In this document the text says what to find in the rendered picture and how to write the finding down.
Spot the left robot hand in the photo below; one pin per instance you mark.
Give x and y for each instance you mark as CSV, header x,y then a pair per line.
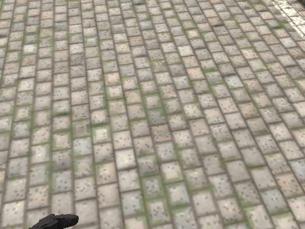
x,y
53,221

